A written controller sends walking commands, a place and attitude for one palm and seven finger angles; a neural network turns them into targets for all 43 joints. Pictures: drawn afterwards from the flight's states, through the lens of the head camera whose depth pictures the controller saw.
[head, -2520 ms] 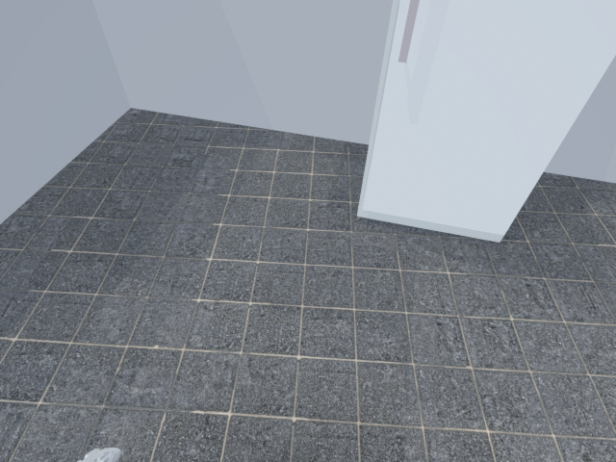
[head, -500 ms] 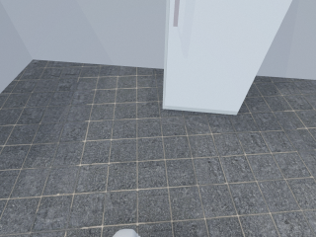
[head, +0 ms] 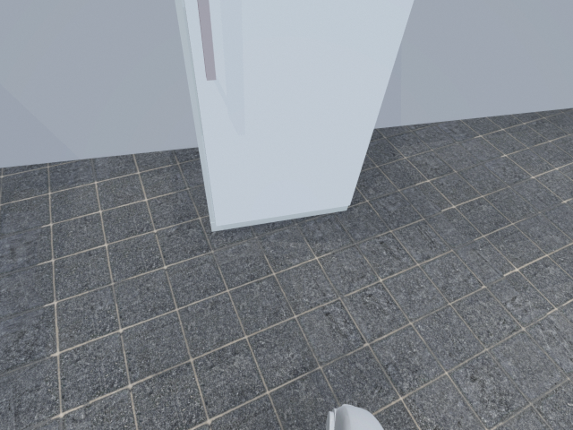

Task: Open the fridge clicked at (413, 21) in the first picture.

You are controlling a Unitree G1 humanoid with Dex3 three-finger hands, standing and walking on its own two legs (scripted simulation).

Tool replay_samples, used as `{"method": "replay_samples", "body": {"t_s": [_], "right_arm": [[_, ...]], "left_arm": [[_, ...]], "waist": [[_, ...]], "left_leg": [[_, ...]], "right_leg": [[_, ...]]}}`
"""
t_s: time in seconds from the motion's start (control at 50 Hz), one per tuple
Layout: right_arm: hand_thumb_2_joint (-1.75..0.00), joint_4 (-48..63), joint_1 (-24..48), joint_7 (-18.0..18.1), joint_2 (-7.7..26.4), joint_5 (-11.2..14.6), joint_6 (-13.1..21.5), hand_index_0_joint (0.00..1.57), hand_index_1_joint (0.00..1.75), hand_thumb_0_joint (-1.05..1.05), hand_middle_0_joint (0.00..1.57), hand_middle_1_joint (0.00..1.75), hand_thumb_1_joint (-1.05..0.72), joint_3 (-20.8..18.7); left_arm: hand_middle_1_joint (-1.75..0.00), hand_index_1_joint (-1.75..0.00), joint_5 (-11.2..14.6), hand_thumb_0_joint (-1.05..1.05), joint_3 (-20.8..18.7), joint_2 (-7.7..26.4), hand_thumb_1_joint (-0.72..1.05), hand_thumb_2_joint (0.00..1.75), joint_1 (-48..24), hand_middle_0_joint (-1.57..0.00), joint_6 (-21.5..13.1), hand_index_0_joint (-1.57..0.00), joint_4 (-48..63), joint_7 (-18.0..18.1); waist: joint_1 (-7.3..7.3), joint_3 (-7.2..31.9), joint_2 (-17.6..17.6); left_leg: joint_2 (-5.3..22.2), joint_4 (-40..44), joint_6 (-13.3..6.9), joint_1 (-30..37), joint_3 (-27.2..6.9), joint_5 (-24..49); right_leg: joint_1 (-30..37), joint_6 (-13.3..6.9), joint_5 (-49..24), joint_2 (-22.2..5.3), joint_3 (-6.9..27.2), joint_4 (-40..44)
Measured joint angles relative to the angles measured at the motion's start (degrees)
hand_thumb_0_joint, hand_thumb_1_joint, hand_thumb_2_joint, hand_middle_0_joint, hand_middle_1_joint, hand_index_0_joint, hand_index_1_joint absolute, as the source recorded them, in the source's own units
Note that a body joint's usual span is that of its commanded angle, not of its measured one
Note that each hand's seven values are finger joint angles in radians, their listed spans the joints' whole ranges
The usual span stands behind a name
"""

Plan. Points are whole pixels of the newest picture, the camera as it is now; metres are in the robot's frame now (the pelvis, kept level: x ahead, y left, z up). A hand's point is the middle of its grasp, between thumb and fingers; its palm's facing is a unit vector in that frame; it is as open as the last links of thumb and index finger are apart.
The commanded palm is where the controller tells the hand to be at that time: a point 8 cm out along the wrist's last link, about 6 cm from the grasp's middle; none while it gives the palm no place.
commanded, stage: walk to a spot facing it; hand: left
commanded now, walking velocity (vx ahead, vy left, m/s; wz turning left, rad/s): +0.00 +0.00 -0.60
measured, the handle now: out of the picture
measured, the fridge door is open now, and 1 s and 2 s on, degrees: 0 0 0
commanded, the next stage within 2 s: turn to face it in 1.80 s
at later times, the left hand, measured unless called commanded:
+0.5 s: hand (228, 339) +0.30 +0.12 -0.17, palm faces -0.30 -0.93 -0.22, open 7.4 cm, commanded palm none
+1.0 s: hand (215, 309) +0.35 +0.16 -0.17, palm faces -0.52 -0.83 -0.21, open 7.4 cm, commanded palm none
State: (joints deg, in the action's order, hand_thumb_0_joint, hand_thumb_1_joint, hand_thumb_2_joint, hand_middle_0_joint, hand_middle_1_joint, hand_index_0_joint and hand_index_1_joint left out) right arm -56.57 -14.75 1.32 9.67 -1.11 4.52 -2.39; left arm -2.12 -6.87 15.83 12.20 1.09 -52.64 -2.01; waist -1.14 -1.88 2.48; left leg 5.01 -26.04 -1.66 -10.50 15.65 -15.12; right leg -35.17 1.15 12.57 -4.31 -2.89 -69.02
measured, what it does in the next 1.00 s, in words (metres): walks ahead, turning right: right foot, then left foot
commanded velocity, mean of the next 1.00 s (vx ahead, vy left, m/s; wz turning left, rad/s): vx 0.00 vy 0.00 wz -0.60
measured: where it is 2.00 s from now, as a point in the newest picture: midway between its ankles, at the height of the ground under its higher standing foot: outside the picture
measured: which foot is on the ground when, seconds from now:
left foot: down 0.00-0.26, up 0.28-0.62, down 0.64-1.00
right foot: up 0.00-0.24, down 0.26-0.64, up 0.66-1.00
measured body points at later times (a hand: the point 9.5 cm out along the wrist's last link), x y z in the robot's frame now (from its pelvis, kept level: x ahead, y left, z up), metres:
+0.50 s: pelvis +0.14 -0.02 -0.01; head +0.18 -0.04 +0.43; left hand +0.31 +0.17 -0.15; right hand +0.13 -0.28 -0.16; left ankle +0.19 +0.12 -0.68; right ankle +0.17 -0.13 -0.74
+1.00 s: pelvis +0.18 +0.02 +0.00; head +0.22 +0.02 +0.45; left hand +0.38 +0.20 -0.15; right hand +0.09 -0.21 -0.14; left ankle +0.23 +0.11 -0.74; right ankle +0.09 -0.10 -0.68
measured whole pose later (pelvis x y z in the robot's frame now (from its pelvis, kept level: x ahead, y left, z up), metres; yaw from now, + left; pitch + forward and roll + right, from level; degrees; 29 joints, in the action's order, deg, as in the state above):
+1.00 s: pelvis +0.18 +0.02 +0.00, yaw -36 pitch +0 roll -2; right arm -53.2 -12.8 0.8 10.0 -1.4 0.0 -2.6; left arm -1.2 -5.9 14.0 12.5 5.0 -53.4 -1.5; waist 0.0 -4.5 0.8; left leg 9.2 -29.3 -0.5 -11.1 17.9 -16.6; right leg -24.4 4.5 24.5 -3.6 -3.4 -54.1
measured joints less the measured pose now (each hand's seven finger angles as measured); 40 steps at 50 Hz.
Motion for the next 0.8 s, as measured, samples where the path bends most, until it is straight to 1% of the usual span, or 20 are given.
{"method": "replay_samples", "body": {"t_s": [0.06, 0.12, 0.2, 0.24, 0.26, 0.28, 0.3, 0.32, 0.34, 0.38, 0.44, 0.5, 0.58, 0.62, 0.64, 0.66, 0.7, 0.72, 0.76, 0.8], "right_arm": [[-0.89, -1.7, -3.1, 0.0, 1.3, 0.0, -0.3, 0.2, 0.3, 0.0, 0.2, 0.3, -0.93, -0.4], [-0.89, -2.9, -5.4, -0.2, 2.2, -0.2, -1.0, 0.2, 0.3, 0.0, 0.2, 0.3, -0.93, -0.6], [-0.89, -3.9, -7.6, -0.4, 2.7, -0.4, -2.2, 0.2, 0.3, 0.0, 0.2, 0.3, -0.92, -0.7], [-0.89, -4.0, -8.9, -0.6, 2.6, -0.3, -2.8, 0.2, 0.3, 0.0, 0.2, 0.3, -0.92, -0.6], [-0.89, -3.8, -10.0, -0.8, 2.2, 0.0, -3.2, 0.2, 0.3, 0.0, 0.2, 0.3, -0.92, -0.5], [-0.89, -3.8, -9.7, -1.0, 2.1, 0.3, -3.8, 0.2, 0.3, 0.01, 0.2, 0.3, -0.92, -0.3], [-0.89, -3.7, -8.7, -0.8, 2.3, 0.5, -4.5, 0.2, 0.3, 0.01, 0.2, 0.3, -0.91, -0.2], [-0.89, -3.4, -7.4, -0.5, 2.4, 0.6, -5.1, 0.2, 0.3, 0.01, 0.2, 0.3, -0.91, -0.2], [-0.89, -2.9, -6.0, -0.4, 2.4, 0.6, -5.5, 0.2, 0.3, 0.01, 0.2, 0.3, -0.91, -0.1], [-0.89, -1.4, -2.8, -0.1, 2.4, 0.3, -6.2, 0.2, 0.3, 0.01, 0.2, 0.3, -0.91, -0.1], [-0.89, 1.7, 1.3, -0.1, 2.1, 0.0, -6.2, 0.2, 0.3, 0.01, 0.2, 0.3, -0.91, 0.1], [-0.89, 4.1, 4.3, -0.3, 1.6, -0.1, -5.8, 0.2, 0.3, 0.01, 0.2, 0.3, -0.91, 0.3], [-0.89, 5.9, 6.9, -0.4, 1.0, 0.3, -5.4, 0.2, 0.3, 0.0, 0.2, 0.3, -0.91, 0.5], [-0.89, 6.6, 7.3, -0.3, 0.8, 0.6, -4.9, 0.2, 0.3, 0.0, 0.2, 0.3, -0.91, 0.6], [-0.89, 6.7, 7.2, -0.2, 0.6, 0.6, -4.4, 0.2, 0.3, 0.0, 0.2, 0.3, -0.91, 0.7], [-0.89, 6.8, 7.2, -0.2, 0.2, 0.4, -4.2, 0.2, 0.3, 0.0, 0.2, 0.3, -0.91, 0.9], [-0.89, 6.9, 6.8, -0.3, -0.1, 0.1, -4.2, 0.2, 0.3, 0.0, 0.2, 0.3, -0.91, 1.3], [-0.89, 6.8, 6.5, -0.3, -0.2, -0.1, -4.2, 0.2, 0.3, 0.0, 0.2, 0.3, -0.91, 1.5], [-0.89, 6.5, 5.8, -0.2, -0.5, -0.2, -4.4, 0.2, 0.3, 0.0, 0.2, 0.3, -0.91, 1.6], [-0.89, 6.1, 5.1, -0.1, -0.6, -0.2, -4.4, 0.2, 0.3, 0.0, 0.2, 0.3, -0.91, 1.5]], "left_arm": [[-0.3, -0.3, -0.1, 0.0, 0.3, -0.5, 0.91, 0.9, -3.0, -0.2, 0.6, -0.2, 1.1, -0.3], [-0.3, -0.3, 0.1, 0.0, 1.0, -1.3, 0.91, 0.9, -5.8, -0.2, 1.1, -0.2, 1.8, -0.4], [-0.3, -0.3, 0.3, 0.0, 1.9, -2.4, 0.91, 0.9, -8.9, -0.2, 1.0, -0.2, 2.4, -0.4], [-0.3, -0.3, 0.3, 0.0, 2.6, -2.9, 0.91, 0.9, -9.7, -0.2, 0.2, -0.2, 2.9, -0.5], [-0.3, -0.3, 0.2, 0.0, 3.1, -2.6, 0.91, 0.9, -9.8, -0.2, -0.6, -0.2, 3.3, -0.6], [-0.3, -0.3, 0.6, 0.0, 3.3, -2.8, 0.91, 0.9, -10.1, -0.2, -1.6, -0.2, 3.4, -0.2], [-0.3, -0.3, 1.1, 0.0, 3.6, -3.2, 0.91, 0.9, -10.3, -0.2, -2.1, -0.2, 3.5, 0.2], [-0.3, -0.3, 1.4, 0.0, 3.9, -3.6, 0.9, 0.9, -10.1, -0.2, -2.2, -0.2, 3.5, 0.7], [-0.3, -0.3, 1.6, 0.0, 4.1, -3.9, 0.9, 0.9, -9.6, -0.2, -2.0, -0.2, 3.4, 1.1], [-0.3, -0.3, 1.6, 0.0, 4.4, -4.5, 0.9, 0.9, -8.2, -0.2, -1.2, -0.2, 2.7, 1.8], [-0.3, -0.3, 1.2, 0.0, 4.5, -5.0, 0.9, 0.9, -6.2, -0.21, -0.1, -0.21, 1.1, 2.3], [-0.3, -0.3, 0.9, 0.0, 4.3, -5.1, 0.9, 0.9, -4.7, -0.21, 0.7, -0.21, 0.2, 2.2], [-0.3, -0.3, 0.7, 0.01, 3.5, -4.6, 0.9, 0.9, -2.8, -0.21, 1.3, -0.21, 0.7, 1.9], [-0.3, -0.3, 0.9, 0.01, 3.0, -3.9, 0.9, 0.9, -1.8, -0.21, 1.6, -0.21, 1.1, 1.9], [-0.3, -0.3, 1.1, 0.01, 2.7, -3.5, 0.9, 0.9, -1.4, -0.21, 1.9, -0.21, 1.3, 2.0], [-0.3, -0.3, 1.3, 0.01, 2.3, -2.9, 0.9, 0.9, -1.1, -0.21, 2.2, -0.21, 1.3, 1.9], [-0.3, -0.3, 1.0, 0.01, 1.7, -2.1, 0.9, 0.9, -0.4, -0.21, 2.8, -0.21, 1.0, 1.7], [-0.3, -0.3, 0.8, 0.01, 1.4, -1.8, 0.9, 0.9, -0.1, -0.21, 2.9, -0.2, 0.8, 1.4], [-0.3, -0.3, 0.6, 0.01, 0.8, -1.1, 0.9, 0.9, 0.7, -0.2, 2.8, -0.2, 0.7, 0.9], [-0.3, -0.3, 0.7, 0.01, 0.4, -0.7, 0.9, 0.9, 1.4, -0.2, 2.9, -0.2, 0.6, 0.6]], "waist": [[1.38, -0.5, -0.6], [2.96, -1.9, -1.3], [4.9, -3.8, -2.2], [5.48, -4.4, -2.9], [5.75, -4.1, -2.1], [5.52, -4.5, -2.2], [5.44, -5.4, -2.7], [5.33, -6.1, -3.1], [5.16, -6.5, -3.2], [4.88, -6.2, -3.4], [4.68, -4.8, -3.4], [3.64, -3.4, -3.0], [1.37, -2.0, -2.0], [0.63, -1.3, -1.3], [0.48, -0.9, -0.7], [0.14, -0.9, 0.2], [-0.28, -0.7, 0.3], [-0.33, -0.6, 0.2], [-0.56, -0.6, 0.2], [-0.72, -0.6, 0.0]], "left_leg": [[-0.2, 2.2, 0.3, 3.4, 2.4, -1.0], [0.3, 2.3, 1.1, 6.0, 4.6, -3.0], [2.2, -1.1, 3.0, 8.1, 7.3, -7.6], [4.5, -6.9, 4.1, 7.4, 7.8, -11.1], [5.5, -13.6, 4.4, 5.0, 7.1, -12.5], [6.2, -23.5, 5.0, 1.0, 3.8, -14.9], [5.9, -32.8, 5.3, -3.1, -0.7, -16.4], [5.1, -40.0, 5.4, -6.7, -4.4, -16.6], [4.4, -44.6, 5.6, -9.7, -7.0, -15.7], [4.0, -47.0, 6.1, -14.4, -10.0, -12.8], [3.8, -41.9, 6.6, -18.8, -12.0, -9.4], [3.1, -34.5, 6.6, -19.5, -12.6, -7.5], [0.7, -22.8, 5.9, -15.6, -12.5, -7.5], [-0.7, -14.8, 5.6, -11.6, -11.8, -5.1], [-1.2, -11.2, 4.0, -10.0, -11.3, -2.3], [-1.4, -11.2, 2.4, -9.6, -10.4, -1.5], [-0.5, -11.1, 0.8, -8.6, -8.9, -2.3], [0.0, -10.2, 0.6, -7.7, -8.3, -2.5], [0.6, -7.4, 0.4, -5.6, -6.9, -1.8], [1.1, -4.8, 0.4, -3.9, -5.4, -0.8]], "right_leg": [[-1.4, 0.8, -2.4, -1.3, -0.5, 6.6], [-0.2, 0.8, -2.7, -1.6, -1.5, 16.0], [3.8, -0.7, -0.6, 0.0, -3.1, 25.9], [7.9, -1.9, -0.7, 1.7, -4.5, 31.0], [10.2, -3.4, -4.8, 1.7, -4.4, 33.6], [9.5, -4.5, -4.3, 2.2, -4.2, 31.5], [9.3, -5.0, -1.7, 2.8, -3.9, 29.3], [9.8, -5.2, 0.5, 3.5, -3.5, 28.6], [10.6, -5.1, 1.7, 4.1, -3.0, 29.0], [12.3, -4.3, 1.2, 5.2, -1.6, 31.5], [13.6, -4.1, -0.3, 6.2, 0.4, 34.8], [14.0, -3.6, -0.7, 6.6, 2.5, 36.1], [13.7, -2.3, -0.2, 7.1, 5.6, 35.5], [13.2, -1.3, 0.5, 7.4, 7.0, 34.2], [12.7, -0.7, 1.2, 7.4, 7.6, 33.0], [11.8, -0.5, 5.2, 7.4, 8.2, 30.1], [8.7, 0.5, 12.3, 7.7, 6.9, 19.5], [7.2, 0.9, 13.1, 7.5, 5.9, 14.1], [5.2, 1.8, 11.4, 6.3, 4.3, 5.6], [4.6, 2.6, 9.5, 4.9, 3.3, 1.5]]}}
